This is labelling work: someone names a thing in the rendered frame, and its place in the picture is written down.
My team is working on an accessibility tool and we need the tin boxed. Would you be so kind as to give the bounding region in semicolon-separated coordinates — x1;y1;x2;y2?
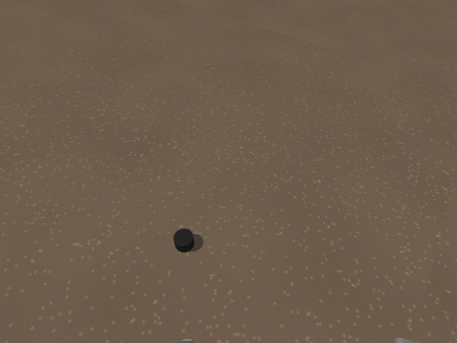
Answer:
174;229;194;252

